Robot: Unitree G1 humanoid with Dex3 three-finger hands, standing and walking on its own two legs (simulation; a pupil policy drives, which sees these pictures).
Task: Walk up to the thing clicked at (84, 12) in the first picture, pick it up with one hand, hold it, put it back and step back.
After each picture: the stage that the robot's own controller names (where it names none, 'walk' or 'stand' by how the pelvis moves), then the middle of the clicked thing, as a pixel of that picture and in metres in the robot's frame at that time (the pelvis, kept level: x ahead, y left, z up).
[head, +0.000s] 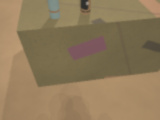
stand; out of the picture +1.04 -0.03 +0.01
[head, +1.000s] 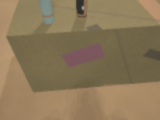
walk; out of the picture +0.95 +0.04 +0.02
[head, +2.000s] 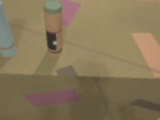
walk; (54, 31) +0.60 +0.14 +0.04
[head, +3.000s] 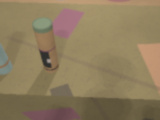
stand; (47, 48) +0.51 +0.16 +0.03
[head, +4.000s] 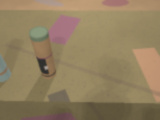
stand; (44, 55) +0.50 +0.17 +0.00
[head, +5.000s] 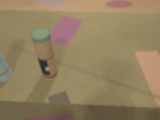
stand; (46, 56) +0.50 +0.17 +0.00
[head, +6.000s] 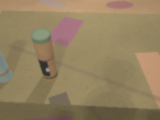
stand; (46, 57) +0.50 +0.17 +0.00
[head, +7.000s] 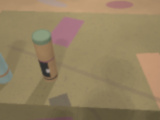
rise first; (46, 58) +0.49 +0.16 +0.00
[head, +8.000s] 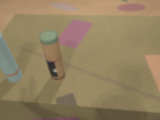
rise first; (54, 58) +0.50 +0.16 +0.01
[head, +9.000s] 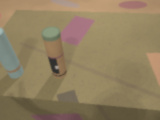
go down; (55, 55) +0.50 +0.16 +0.01
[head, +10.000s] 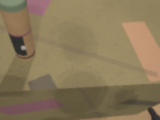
go down; (20, 31) +0.50 +0.16 +0.06
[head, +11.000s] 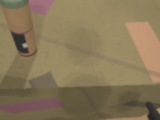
approach; (22, 29) +0.51 +0.15 +0.07
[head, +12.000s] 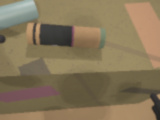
close in; (66, 36) +0.49 -0.01 +0.02
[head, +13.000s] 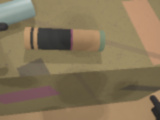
close; (65, 39) +0.48 -0.01 +0.02
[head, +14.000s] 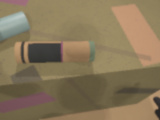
lift; (56, 52) +0.45 +0.02 +0.02
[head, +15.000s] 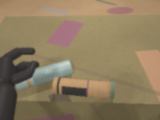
lift; (83, 87) +0.40 +0.01 -0.05
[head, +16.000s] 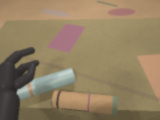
stand; (84, 102) +0.35 +0.01 -0.07
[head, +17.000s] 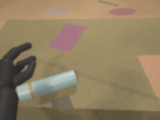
stand; out of the picture +0.18 +0.03 -0.70
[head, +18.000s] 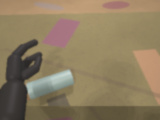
stand; out of the picture +0.27 +0.09 -0.74
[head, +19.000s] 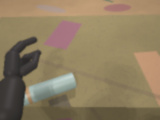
stand; out of the picture +0.27 +0.09 -0.74
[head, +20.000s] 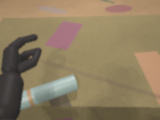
stand; out of the picture +0.27 +0.09 -0.74
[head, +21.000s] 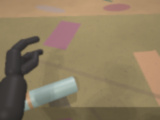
stand; out of the picture +0.27 +0.09 -0.74
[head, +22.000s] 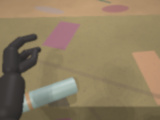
stand; out of the picture +0.27 +0.09 -0.74
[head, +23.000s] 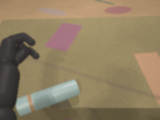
crouch; out of the picture +0.27 +0.09 -0.74
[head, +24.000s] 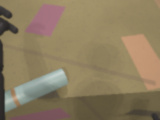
lower; out of the picture +0.28 +0.09 -0.73
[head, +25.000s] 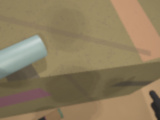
lower; out of the picture +0.29 +0.09 -0.64
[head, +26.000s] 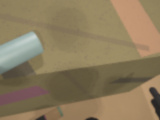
lower; out of the picture +0.30 +0.09 -0.63
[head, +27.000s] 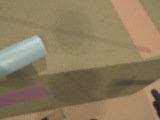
lower; out of the picture +0.30 +0.09 -0.64
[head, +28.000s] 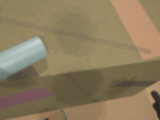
lower; out of the picture +0.30 +0.09 -0.64
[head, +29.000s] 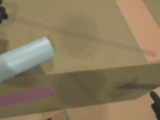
open; out of the picture +0.30 +0.09 -0.64
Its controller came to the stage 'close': yes
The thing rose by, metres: 0.00
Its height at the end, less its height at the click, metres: -0.75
